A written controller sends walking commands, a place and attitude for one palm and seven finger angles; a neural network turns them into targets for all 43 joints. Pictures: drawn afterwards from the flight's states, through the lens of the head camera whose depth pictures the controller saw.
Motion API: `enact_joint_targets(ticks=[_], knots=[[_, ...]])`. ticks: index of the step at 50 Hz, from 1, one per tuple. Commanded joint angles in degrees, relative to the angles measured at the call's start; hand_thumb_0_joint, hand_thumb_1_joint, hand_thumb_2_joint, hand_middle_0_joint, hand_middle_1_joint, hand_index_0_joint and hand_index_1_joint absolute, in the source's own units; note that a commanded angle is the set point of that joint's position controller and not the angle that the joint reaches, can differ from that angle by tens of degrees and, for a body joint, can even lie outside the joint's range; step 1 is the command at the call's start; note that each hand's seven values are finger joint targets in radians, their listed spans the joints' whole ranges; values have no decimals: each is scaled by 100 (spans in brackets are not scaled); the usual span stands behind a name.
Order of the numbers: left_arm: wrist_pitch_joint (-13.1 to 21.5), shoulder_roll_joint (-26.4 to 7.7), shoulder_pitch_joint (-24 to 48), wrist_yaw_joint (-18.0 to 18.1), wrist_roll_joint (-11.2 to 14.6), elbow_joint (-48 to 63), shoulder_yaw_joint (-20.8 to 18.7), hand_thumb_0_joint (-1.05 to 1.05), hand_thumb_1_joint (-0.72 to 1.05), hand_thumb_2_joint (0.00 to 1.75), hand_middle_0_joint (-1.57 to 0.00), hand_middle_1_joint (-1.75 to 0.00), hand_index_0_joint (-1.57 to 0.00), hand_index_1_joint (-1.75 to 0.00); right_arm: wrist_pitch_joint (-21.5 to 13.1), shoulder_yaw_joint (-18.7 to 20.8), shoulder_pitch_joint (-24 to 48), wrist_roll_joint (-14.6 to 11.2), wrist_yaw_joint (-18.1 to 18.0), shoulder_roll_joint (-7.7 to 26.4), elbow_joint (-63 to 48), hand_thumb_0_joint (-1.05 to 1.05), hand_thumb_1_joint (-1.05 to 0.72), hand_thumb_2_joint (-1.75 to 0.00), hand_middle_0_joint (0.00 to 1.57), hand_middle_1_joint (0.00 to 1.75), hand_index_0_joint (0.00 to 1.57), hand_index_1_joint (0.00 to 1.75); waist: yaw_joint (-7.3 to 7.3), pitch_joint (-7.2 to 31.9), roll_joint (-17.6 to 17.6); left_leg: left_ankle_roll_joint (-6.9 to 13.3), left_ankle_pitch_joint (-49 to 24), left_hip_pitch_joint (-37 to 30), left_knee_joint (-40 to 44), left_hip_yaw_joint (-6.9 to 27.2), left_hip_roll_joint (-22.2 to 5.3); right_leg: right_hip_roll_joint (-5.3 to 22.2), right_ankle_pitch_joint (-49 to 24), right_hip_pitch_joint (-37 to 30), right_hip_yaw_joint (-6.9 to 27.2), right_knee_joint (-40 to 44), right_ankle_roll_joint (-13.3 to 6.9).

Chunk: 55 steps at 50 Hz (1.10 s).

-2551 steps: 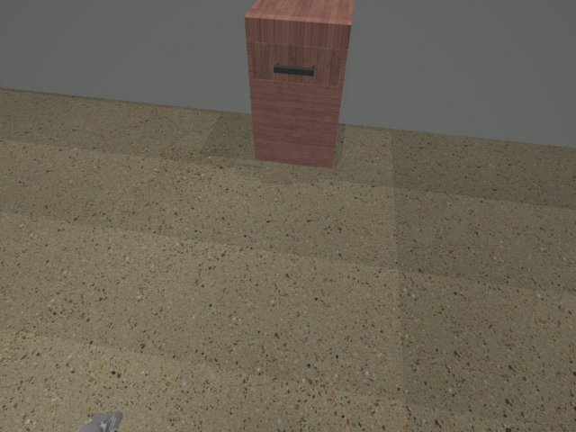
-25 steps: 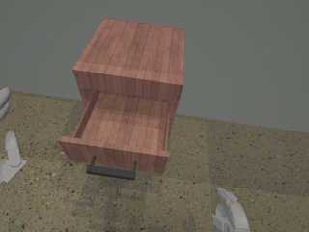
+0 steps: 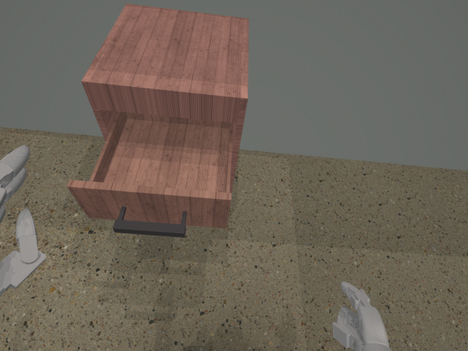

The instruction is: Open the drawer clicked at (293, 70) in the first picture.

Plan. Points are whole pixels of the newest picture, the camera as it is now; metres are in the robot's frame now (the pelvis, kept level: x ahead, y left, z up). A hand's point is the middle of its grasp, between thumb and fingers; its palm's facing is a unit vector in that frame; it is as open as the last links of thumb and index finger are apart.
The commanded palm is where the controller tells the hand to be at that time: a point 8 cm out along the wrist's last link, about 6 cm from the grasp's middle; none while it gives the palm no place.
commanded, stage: stop stepping back and stand still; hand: left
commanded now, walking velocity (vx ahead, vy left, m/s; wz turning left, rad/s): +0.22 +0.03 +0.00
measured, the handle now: (152, 220) +0.42 +0.21 -0.21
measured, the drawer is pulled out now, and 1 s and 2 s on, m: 0.26 0.26 0.26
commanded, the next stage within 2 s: let the arm hang, fingers relaxed in 0.84 s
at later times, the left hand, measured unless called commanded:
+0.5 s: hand (38, 297) +0.16 +0.22 +0.16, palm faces +0.29 -0.84 -0.46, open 7.4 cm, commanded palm +0.09 +0.27 +0.18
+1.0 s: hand (38, 310) +0.16 +0.24 +0.10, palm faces +0.26 -0.85 -0.47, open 7.4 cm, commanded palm none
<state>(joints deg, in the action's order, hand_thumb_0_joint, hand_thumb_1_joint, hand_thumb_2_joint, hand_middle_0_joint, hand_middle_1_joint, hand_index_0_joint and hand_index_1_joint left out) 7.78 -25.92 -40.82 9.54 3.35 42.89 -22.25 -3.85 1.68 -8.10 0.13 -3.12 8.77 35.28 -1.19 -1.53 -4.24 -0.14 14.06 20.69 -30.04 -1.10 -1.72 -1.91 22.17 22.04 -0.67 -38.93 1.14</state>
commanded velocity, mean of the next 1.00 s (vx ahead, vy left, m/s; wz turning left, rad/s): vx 0.04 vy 0.03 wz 0.00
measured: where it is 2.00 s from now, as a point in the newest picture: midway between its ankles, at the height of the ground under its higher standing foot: outside the picture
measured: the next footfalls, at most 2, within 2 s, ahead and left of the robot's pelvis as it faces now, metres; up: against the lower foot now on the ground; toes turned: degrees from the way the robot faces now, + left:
right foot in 0.06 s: +0.00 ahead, -0.12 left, +0.00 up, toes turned -1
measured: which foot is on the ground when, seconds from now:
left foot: down 0.00-1.00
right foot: up 0.00-0.04, down 0.06-1.00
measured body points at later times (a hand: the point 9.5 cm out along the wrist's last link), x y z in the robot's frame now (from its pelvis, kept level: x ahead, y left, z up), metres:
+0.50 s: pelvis -0.03 -0.02 +0.00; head +0.00 +0.01 +0.45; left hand +0.14 +0.26 +0.18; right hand +0.13 -0.26 -0.07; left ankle -0.05 +0.09 -0.74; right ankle -0.04 -0.12 -0.74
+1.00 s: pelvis -0.04 +0.00 +0.00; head -0.01 +0.01 +0.45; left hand +0.14 +0.28 +0.12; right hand +0.13 -0.23 -0.09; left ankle -0.05 +0.09 -0.74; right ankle -0.04 -0.12 -0.74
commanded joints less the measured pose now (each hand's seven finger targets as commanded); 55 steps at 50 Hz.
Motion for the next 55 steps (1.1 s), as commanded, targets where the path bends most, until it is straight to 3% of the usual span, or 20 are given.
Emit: enact_joint_targets(ticks=[1, 3, 4, 6, 8, 9, 12, 14, 16, 19, 25, 33, 46, 47, 48, 49, 50, 51, 54, 55], knots=[[410, -589, -189, 111, -33, 1123, -630, 0, 90, 90, -20, -30, -20, -30, -331, 167, 299, -87, 11, 944, -741, 0, -90, -90, 20, 30, 20, 30, 44, 787, 1307, 369, -1355, -298, 523, 663, -923, 118, -781, -1196, -161, 1471, 50], [499, -647, -68, 104, -39, 762, -719, 0, 90, 90, -20, -30, -20, -30, -348, 124, 312, -112, 4, 930, -730, 0, -90, -90, 20, 30, 20, 30, 18, 642, 824, 187, 43, 158, 370, 452, -572, 362, -1293, -1675, 50, 2012, -10], [510, -792, -59, 120, -47, 596, -866, 0, 90, 90, -20, -30, -20, -30, -333, 130, 298, -86, -11, 951, -730, 0, -90, -90, 20, 30, 20, 30, -17, 657, 597, 114, 455, 256, 169, 346, -372, 622, -1564, -1588, 392, 2070, -153], [440, -398, 21, 46, 27, 289, -421, 0, 90, 90, -20, -30, -20, -30, -240, 202, 96, -189, 11, 924, -797, 0, -90, -90, 20, 30, 20, 30, -90, 633, -146, 18, 705, -41, -1030, 195, 94, 1274, -293, -751, 1433, 2555, -492], [431, -493, 91, 61, 12, 207, -489, 0, 90, 90, -20, -30, -20, -30, -156, 164, 198, -159, 4, 847, -735, 0, -90, -90, 20, 30, 20, 30, -92, 508, -442, 17, 616, -65, -1629, 238, 126, 1685, 379, -373, 1665, 2842, -743], [417, -549, 134, 66, -28, 164, -533, 0, 90, 90, -20, -30, -20, -30, -115, 153, 203, -129, 8, 888, -731, 0, -90, -90, 20, 30, 20, 30, -94, 518, -295, 40, 569, -49, -1446, 247, 121, 1636, 273, -412, 1552, 2757, -796], [429, -466, 235, 59, -122, 98, -366, 0, 90, 90, -20, -30, -20, -30, -166, 40, 323, -145, -30, 813, -800, 0, -90, -90, 20, 30, 20, 30, -69, 243, -324, 190, 383, -355, 135, 229, 43, 1231, -20, -600, 888, 2410, -472], [495, -507, 408, 61, -154, 321, -282, 0, 90, 90, -20, -30, -20, -30, -275, 82, 327, -124, -68, 940, -828, 0, -90, -90, 20, 30, 20, 30, -27, 141, 101, 296, -4, -513, 729, 384, -121, 975, -616, -831, 727, 2160, -314], [571, -532, 406, 43, -135, 520, -279, 0, 90, 90, -20, -30, -20, -30, -361, 146, 241, -111, -65, 1079, -873, 0, -90, -90, 20, 30, 20, 30, 34, 336, 385, 363, -817, -596, 804, 619, -348, 720, -1567, -1305, 568, 1787, -148], [624, -737, 298, 54, -144, 860, -494, 0, 90, 90, -20, -30, -20, -30, -401, 88, 226, -107, -77, 920, -811, 0, -90, -90, 20, 30, 20, 30, 40, 855, 1116, 306, -2062, -902, 734, 657, -451, 583, -2556, -1758, 233, 1339, -119], [642, -578, -81, 64, -55, 575, -520, 0, 90, 90, -20, -30, -20, -30, -408, 123, 209, -162, -28, 931, -828, 0, -90, -90, 20, 30, 20, 30, 12, 816, 736, 181, -1661, -547, 695, 616, -366, 529, -2646, -2071, 179, 1496, -130], [606, -403, 133, 23, -54, 269, -381, 0, 90, 90, -20, -30, -20, -30, -282, 76, 296, -165, -16, 922, -859, 0, -90, -90, 20, 30, 20, 30, -17, 432, 673, 202, -690, -266, 1068, 650, -412, 429, -1923, -1786, 180, 1727, -88], [539, -420, 404, 73, -91, 514, -290, 0, 90, 90, -20, -30, -20, -30, -358, 16, 277, -97, -41, 898, -871, 0, -90, -90, 20, 30, 20, 30, 22, 608, 725, 148, -785, -370, 1085, 602, -327, 412, -2075, -1947, 173, 1819, -91], [-240, 331, 1223, -689, -647, -4580, 1844, 0, 90, 90, -20, -30, -20, -30, -675, 353, 436, -109, 472, 1818, 524, 0, -90, -90, 20, 30, 20, 30, -84, -82, 660, 136, -1396, 13, 281, 711, -354, 707, -2232, -859, -159, 949, -238], [-616, 457, 1138, -787, -620, -4949, 1567, 0, 90, 90, -20, -30, -20, -30, -343, 306, -240, -29, 450, 1496, 678, 0, -90, -90, 20, 30, 20, 30, -30, 543, 633, 131, -1635, -513, 281, 599, -450, 679, -1923, -818, 95, 1005, -243], [-725, 648, 1125, -795, -604, -4903, 1666, 0, 90, 90, -20, -30, -20, -30, -273, 267, -375, -5, 413, 1356, 607, 0, -90, -90, 20, 30, 20, 30, -36, 602, 599, 134, -1977, -738, 204, 580, -507, 604, -1806, -696, -14, 972, -204], [-734, 650, 1350, -809, -553, -5099, 1704, 0, 90, 90, -20, -30, -20, -30, -182, 220, -381, 10, 397, 1351, 557, 0, -90, -90, 20, 30, 20, 30, -14, 725, 543, 304, -1887, -479, 330, 905, -640, 544, -1336, -784, -35, 734, -223], [-722, 620, 1563, -828, -558, -5353, 1731, 0, 90, 90, -20, -30, -20, -30, -101, 170, -302, 32, 382, 1377, 503, 0, -90, -90, 20, 30, 20, 30, 49, 717, 303, 417, -1883, -339, 366, 1076, -668, 511, -1234, -890, 34, 717, -207], [-737, 504, 1968, -836, -551, -6442, 1794, 0, 90, 90, -20, -30, -20, -30, 55, 74, -224, 77, 336, 1314, 574, 0, -90, -90, 20, 30, 20, 30, 145, 658, -648, 334, -1677, -270, 302, 1014, -401, 691, -1930, -1390, 349, 1039, -322], [-780, 517, 2109, -843, -527, -6819, 1836, 0, 90, 90, -20, -30, -20, -30, 119, 49, -259, 78, 323, 1291, 662, 0, -90, -90, 20, 30, 20, 30, 121, 519, -415, 306, -1276, -272, 470, 981, -318, 756, -1725, -1367, 403, 1150, -354]])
